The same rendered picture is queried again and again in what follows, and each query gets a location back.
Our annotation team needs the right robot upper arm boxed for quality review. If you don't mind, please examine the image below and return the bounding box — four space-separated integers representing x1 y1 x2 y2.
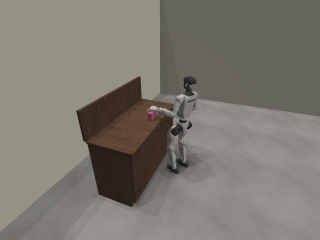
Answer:
192 91 198 110

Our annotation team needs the sponge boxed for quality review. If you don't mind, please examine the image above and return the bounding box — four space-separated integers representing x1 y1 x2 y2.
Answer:
148 111 156 121

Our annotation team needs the table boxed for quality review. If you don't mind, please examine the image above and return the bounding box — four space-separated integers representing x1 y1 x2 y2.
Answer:
76 76 174 207

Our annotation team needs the left robot upper arm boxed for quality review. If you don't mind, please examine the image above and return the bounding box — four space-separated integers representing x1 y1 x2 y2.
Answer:
171 95 185 118

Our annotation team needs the left robot hand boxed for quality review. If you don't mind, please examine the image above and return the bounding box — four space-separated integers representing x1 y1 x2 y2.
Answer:
146 106 158 116

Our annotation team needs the robot left forearm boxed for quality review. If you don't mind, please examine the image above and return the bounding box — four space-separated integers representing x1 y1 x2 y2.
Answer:
156 107 173 117

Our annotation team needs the robot right thigh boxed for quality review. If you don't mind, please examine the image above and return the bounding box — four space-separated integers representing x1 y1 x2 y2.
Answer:
178 120 192 146

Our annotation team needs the humanoid robot head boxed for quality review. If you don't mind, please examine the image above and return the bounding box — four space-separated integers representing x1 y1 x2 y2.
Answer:
182 76 197 97

